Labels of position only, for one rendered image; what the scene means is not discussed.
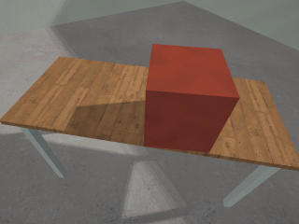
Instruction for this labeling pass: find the carton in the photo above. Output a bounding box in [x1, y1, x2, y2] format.
[144, 44, 240, 153]

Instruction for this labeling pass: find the table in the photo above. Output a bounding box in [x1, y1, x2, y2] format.
[0, 56, 299, 208]

